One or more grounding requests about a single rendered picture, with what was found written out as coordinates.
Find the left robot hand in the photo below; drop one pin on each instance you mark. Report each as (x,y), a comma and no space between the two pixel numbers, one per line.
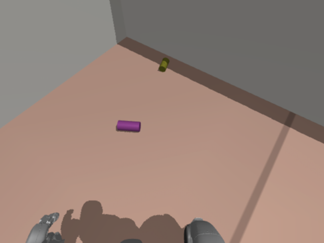
(39,233)

